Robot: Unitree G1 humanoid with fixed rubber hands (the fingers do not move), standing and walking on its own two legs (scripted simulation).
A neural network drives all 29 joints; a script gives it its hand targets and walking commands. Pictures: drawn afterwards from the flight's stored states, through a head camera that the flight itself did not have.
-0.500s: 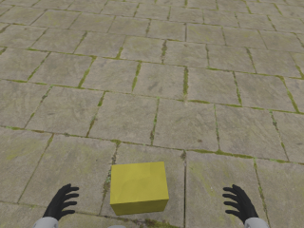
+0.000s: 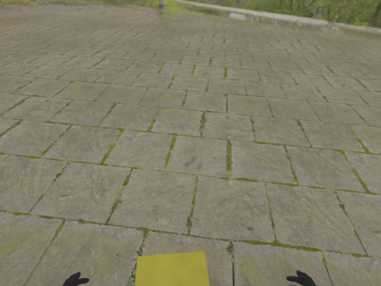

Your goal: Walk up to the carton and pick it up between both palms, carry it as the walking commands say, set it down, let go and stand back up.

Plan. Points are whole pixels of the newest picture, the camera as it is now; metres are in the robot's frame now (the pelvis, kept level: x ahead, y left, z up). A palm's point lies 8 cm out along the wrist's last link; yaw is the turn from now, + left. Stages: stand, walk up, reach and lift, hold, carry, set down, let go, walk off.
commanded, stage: stand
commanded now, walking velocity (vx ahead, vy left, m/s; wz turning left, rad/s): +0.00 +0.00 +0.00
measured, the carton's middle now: out of the picture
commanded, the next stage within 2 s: none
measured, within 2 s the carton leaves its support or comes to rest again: neither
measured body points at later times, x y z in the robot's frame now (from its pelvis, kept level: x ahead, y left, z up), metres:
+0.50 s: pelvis +0.00 +0.01 +0.00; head -0.08 +0.02 +0.44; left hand +0.10 +0.28 -0.12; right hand +0.11 -0.26 -0.09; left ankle +0.03 +0.13 -0.73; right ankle -0.02 -0.09 -0.73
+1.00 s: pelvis -0.02 +0.02 +0.00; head -0.08 +0.04 +0.45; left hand +0.05 +0.29 -0.14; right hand +0.07 -0.25 -0.11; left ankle +0.03 +0.13 -0.73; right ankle -0.02 -0.09 -0.73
